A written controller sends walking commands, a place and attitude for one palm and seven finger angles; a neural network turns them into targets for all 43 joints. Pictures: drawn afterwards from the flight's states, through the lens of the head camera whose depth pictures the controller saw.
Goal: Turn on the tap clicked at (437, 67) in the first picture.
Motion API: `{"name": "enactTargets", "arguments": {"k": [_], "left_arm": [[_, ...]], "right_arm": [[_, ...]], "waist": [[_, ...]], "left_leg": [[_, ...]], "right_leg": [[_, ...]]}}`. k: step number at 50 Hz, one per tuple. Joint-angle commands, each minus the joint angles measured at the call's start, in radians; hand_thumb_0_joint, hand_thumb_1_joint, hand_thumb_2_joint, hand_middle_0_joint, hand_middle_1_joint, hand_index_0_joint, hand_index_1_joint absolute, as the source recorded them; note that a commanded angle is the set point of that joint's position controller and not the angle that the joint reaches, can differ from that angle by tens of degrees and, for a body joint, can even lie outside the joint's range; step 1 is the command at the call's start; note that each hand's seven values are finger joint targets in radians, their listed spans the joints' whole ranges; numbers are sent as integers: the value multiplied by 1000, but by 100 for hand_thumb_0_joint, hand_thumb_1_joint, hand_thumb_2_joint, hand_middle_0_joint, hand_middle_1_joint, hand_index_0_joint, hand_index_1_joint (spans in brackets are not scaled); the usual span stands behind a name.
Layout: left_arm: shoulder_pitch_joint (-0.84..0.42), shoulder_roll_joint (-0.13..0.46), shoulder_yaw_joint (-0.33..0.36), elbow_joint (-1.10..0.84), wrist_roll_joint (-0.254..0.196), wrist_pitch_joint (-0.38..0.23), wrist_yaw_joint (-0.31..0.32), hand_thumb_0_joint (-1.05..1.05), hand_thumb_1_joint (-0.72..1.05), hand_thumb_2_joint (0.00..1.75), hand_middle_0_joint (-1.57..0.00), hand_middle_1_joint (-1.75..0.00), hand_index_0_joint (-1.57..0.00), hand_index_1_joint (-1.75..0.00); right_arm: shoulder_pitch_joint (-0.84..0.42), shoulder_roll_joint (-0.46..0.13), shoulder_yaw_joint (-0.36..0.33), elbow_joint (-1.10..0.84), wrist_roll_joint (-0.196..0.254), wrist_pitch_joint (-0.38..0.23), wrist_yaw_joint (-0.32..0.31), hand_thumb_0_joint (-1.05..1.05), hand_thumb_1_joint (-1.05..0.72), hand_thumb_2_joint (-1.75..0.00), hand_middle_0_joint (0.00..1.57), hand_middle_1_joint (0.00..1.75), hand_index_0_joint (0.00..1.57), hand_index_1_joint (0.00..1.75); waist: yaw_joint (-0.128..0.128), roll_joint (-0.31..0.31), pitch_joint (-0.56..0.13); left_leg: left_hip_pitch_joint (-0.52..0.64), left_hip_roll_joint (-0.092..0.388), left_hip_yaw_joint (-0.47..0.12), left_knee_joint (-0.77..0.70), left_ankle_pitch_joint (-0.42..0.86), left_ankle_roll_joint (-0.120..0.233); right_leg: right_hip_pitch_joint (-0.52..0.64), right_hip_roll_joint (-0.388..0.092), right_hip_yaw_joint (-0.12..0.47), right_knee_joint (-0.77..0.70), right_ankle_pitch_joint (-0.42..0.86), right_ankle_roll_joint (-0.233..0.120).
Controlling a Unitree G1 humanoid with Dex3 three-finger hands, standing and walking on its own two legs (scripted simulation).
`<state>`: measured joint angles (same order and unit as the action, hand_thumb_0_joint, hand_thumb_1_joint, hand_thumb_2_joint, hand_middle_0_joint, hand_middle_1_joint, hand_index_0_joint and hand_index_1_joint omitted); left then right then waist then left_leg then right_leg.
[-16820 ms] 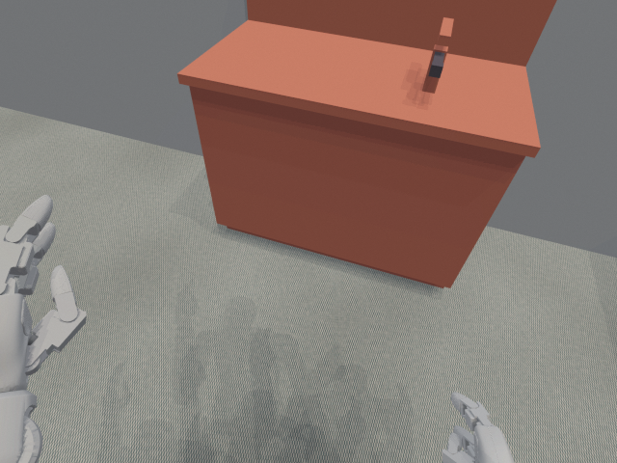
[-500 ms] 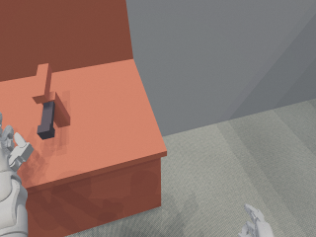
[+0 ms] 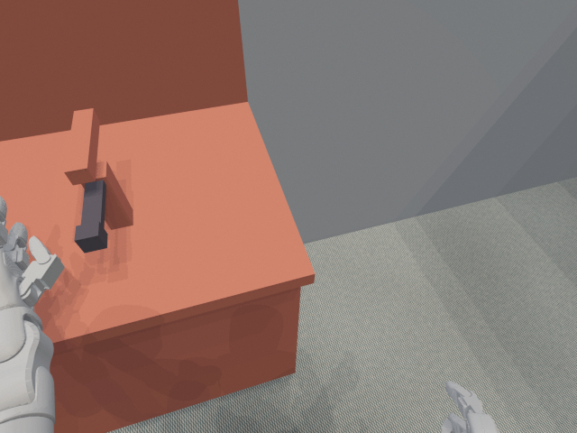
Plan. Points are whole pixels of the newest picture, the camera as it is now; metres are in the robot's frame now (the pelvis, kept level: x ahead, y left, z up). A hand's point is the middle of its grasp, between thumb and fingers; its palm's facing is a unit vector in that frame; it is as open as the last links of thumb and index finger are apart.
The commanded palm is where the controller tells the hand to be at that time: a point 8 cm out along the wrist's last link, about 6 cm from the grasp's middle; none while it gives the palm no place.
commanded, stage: push the lever round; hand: left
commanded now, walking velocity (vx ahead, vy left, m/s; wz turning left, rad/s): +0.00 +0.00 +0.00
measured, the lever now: (91, 237) +0.32 +0.29 +0.10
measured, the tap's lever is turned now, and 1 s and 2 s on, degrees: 0 9 37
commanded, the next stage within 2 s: none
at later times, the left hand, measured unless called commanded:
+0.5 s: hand (86, 253) +0.30 +0.29 +0.10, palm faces +0.57 -0.82 -0.09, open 7.8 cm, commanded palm +0.25 +0.33 +0.10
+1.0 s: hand (98, 250) +0.31 +0.29 +0.09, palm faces +0.61 -0.79 -0.08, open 7.9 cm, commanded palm +0.26 +0.31 +0.10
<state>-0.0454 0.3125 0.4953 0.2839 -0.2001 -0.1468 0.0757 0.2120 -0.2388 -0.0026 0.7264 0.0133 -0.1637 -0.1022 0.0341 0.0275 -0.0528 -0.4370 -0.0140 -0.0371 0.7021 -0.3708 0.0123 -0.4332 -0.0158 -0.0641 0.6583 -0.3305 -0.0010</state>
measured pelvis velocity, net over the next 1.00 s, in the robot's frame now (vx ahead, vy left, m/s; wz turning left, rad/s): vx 0.00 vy -0.02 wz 0.00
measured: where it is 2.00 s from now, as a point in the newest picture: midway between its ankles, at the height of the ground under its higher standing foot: outside the picture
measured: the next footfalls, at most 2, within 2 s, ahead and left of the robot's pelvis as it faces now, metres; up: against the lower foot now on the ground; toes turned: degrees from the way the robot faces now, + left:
none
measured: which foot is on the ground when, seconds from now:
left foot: down 0.00-1.00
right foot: down 0.00-1.00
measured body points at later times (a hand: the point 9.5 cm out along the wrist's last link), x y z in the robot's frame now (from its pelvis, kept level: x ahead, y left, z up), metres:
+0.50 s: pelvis +0.00 -0.01 +0.00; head +0.03 -0.02 +0.45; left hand +0.26 +0.33 +0.11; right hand +0.17 -0.25 -0.10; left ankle -0.01 +0.11 -0.72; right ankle +0.00 -0.12 -0.72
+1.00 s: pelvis +0.00 -0.02 +0.00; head +0.03 -0.03 +0.45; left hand +0.27 +0.32 +0.10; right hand +0.16 -0.27 -0.11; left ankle -0.01 +0.11 -0.72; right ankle +0.00 -0.12 -0.72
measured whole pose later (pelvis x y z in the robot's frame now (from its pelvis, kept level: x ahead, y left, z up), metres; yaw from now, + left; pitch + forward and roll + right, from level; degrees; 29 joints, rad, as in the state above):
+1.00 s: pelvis +0.00 -0.02 +0.00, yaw +0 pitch +6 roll -1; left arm -0.09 0.26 0.43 0.31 -0.17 -0.12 0.18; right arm 0.20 -0.25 -0.01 0.72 0.01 -0.11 -0.10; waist 0.03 0.04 -0.06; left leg -0.42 0.01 -0.05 0.68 -0.36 -0.01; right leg -0.43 0.00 -0.07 0.65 -0.34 -0.03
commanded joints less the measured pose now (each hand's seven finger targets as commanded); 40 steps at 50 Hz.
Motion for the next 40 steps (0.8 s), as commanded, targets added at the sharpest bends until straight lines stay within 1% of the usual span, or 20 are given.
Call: {"name": "enactTargets", "arguments": {"k": [1, 3, 4, 5, 6, 8, 11, 13, 15, 16, 18, 20, 23, 24, 26, 27, 34, 35, 36, 40], "left_arm": [[-219, 242, 23, -268, 1, -68, 0, 0, 90, 90, -15, -15, -15, -15], [-162, 203, -3, -271, -4, -56, 3, 0, 90, 90, -15, -15, -15, -15], [-129, 224, 28, -241, -1, -46, 12, 0, 90, 90, -15, -15, -15, -15], [-144, 203, 14, -231, -6, -38, 15, 0, 90, 90, -15, -15, -15, -15], [-114, 211, 35, -218, -12, -31, 20, 0, 90, 90, -15, -15, -15, -15], [-134, 197, 23, -237, -13, -23, 32, 0, 90, 90, -15, -15, -15, -15], [-167, 241, 55, -279, 9, -32, 63, 0, 90, 90, -15, -15, -15, -15], [-200, 226, 25, -313, 26, -47, 74, 0, 90, 90, -15, -15, -15, -15], [-269, 229, 3, -351, 48, -71, 86, 0, 90, 90, -15, -15, -15, -15], [-274, 204, -23, -352, 46, -80, 84, 0, 90, 90, -15, -15, -15, -15], [-246, 197, -28, -332, 39, -84, 74, 0, 90, 90, -15, -15, -15, -15], [-259, 194, -29, -288, 32, -72, 63, 0, 90, 90, -15, -15, -15, -15], [-209, 166, -40, -247, 10, -38, 47, 0, 90, 90, -15, -15, -15, -15], [-172, 179, -16, -228, 11, -25, 50, 0, 90, 90, -15, -15, -15, -15], [-202, 179, -20, -234, 6, -8, 56, 0, 90, 90, -15, -15, -15, -15], [-216, 189, -13, -223, 8, -4, 62, 0, 90, 90, -15, -15, -15, -15], [-267, 244, 23, -262, 42, -60, 95, 0, 90, 90, -15, -15, -15, -15], [-280, 217, -1, -260, 38, -66, 91, 0, 90, 90, -15, -15, -15, -15], [-272, 234, 16, -236, 34, -69, 86, 0, 90, 90, -15, -15, -15, -15], [-329, 211, -19, -207, 25, -61, 65, 0, 90, 90, -15, -15, -15, -15]], "right_arm": [[-50, -142, -49, -142, 3, -54, -7, 0, -90, -90, 20, 30, 20, 30], [-48, -141, -50, -149, 4, -57, -2, 0, -90, -90, 20, 30, 20, 30], [-46, -143, -51, -144, 6, -51, -2, 0, -90, -90, 20, 30, 20, 30], [-45, -143, -49, -144, 7, -47, 2, 0, -90, -90, 20, 30, 20, 30], [-46, -143, -53, -149, 9, -43, 3, 0, -90, -90, 20, 30, 20, 30], [-60, -143, -51, -161, 11, -38, 4, 0, -90, -90, 20, 30, 20, 30], [-63, -136, -50, -161, 6, -29, 6, 0, -90, -90, 20, 30, 20, 30], [-67, -132, -47, -160, 2, -28, 9, 0, -90, -90, 20, 30, 20, 30], [-67, -128, -44, -151, -3, -27, 7, 0, -90, -90, 20, 30, 20, 30], [-67, -127, -43, -151, -6, -31, 8, 0, -90, -90, 20, 30, 20, 30], [-69, -129, -44, -146, -4, -32, 5, 0, -90, -90, 20, 30, 20, 30], [-72, -134, -43, -137, 1, -28, -2, 0, -90, -90, 20, 30, 20, 30], [-78, -135, -44, -149, 8, -28, -6, 0, -90, -90, 20, 30, 20, 30], [-77, -136, -45, -147, 10, -24, -7, 0, -90, -90, 20, 30, 20, 30], [-79, -135, -42, -156, 12, -19, -6, 0, -90, -90, 20, 30, 20, 30], [-78, -136, -42, -153, 13, -16, -7, 0, -90, -90, 20, 30, 20, 30], [-77, -128, -42, -146, 3, -4, -2, 0, -90, -90, 20, 30, 20, 30], [-77, -126, -41, -148, 1, -6, 0, 0, -90, -90, 20, 30, 20, 30], [-73, -128, -42, -145, 3, -6, 0, 0, -90, -90, 20, 30, 20, 30], [-78, -132, -38, -142, 9, -5, -8, 0, -90, -90, 20, 30, 20, 30]], "waist": [[-4, 103, -237], [4, 90, -251], [12, 65, -233], [-1, 27, -221], [11, -6, -215], [10, -19, -206], [12, 34, -213], [0, 54, -225], [-17, 109, -227], [-21, 99, -226], [-19, 100, -238], [-29, 66, -219], [-12, 17, -213], [2, 10, -216], [-2, 0, -206], [-7, -33, -201], [-10, 35, -226], [-19, 47, -228], [-16, 31, -224], [-33, 30, -200]], "left_leg": [[111, 7, -28, -114, 326, -32], [123, 11, -29, -111, 374, -39], [104, 14, -30, -113, 376, -39], [95, 12, -28, -115, 357, -37], [75, 12, -27, -118, 341, -35], [62, 8, -22, -122, 311, -28], [70, 5, -13, -118, 317, -25], [84, 4, -9, -109, 325, -24], [101, 6, -11, -104, 312, -26], [106, 5, -12, -99, 315, -24], [103, 5, -8, -95, 304, -22], [86, 3, -7, -100, 268, -16], [71, 0, -3, -110, 266, -11], [65, 0, -1, -113, 269, -10], [57, -3, 1, -116, 260, -5], [51, -2, 2, -117, 253, -2], [56, -6, 19, -98, 254, 7], [62, -8, 22, -95, 251, 9], [51, -8, 21, -94, 248, 10], [45, -9, 21, -99, 212, 14]], "right_leg": [[122, 28, 5, -55, 226, -32], [128, 28, 0, -51, 248, -30], [134, 30, -1, -54, 246, -29], [127, 29, -4, -56, 253, -26], [139, 29, -4, -58, 250, -26], [140, 26, -2, -62, 241, -24], [149, 23, 7, -63, 249, -26], [141, 24, 10, -57, 255, -26], [123, 24, 15, -54, 236, -29], [123, 26, 14, -52, 245, -30], [126, 25, 15, -51, 244, -30], [123, 24, 16, -61, 232, -29], [152, 21, 14, -70, 254, -27], [166, 20, 14, -73, 256, -26], [166, 17, 17, -80, 262, -22], [167, 17, 18, -82, 262, -19], [182, 15, 38, -78, 278, -18], [176, 15, 40, -78, 284, -17], [182, 15, 41, -78, 287, -18], [166, 13, 46, -92, 259, -15]]}}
